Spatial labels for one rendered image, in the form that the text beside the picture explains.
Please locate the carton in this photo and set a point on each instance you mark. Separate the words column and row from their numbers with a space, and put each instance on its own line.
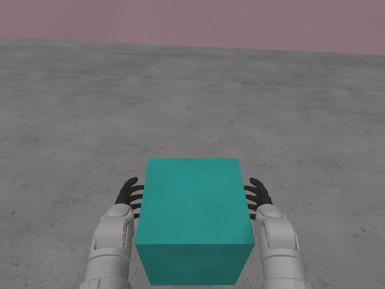
column 194, row 226

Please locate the robot left forearm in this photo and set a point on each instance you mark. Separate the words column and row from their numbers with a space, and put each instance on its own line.
column 110, row 251

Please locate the left robot hand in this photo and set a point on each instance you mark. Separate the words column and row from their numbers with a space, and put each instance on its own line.
column 125, row 198

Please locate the robot right forearm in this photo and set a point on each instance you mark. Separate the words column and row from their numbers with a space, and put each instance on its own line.
column 280, row 251

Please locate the right robot hand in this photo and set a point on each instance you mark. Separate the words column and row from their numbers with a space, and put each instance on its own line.
column 260, row 198

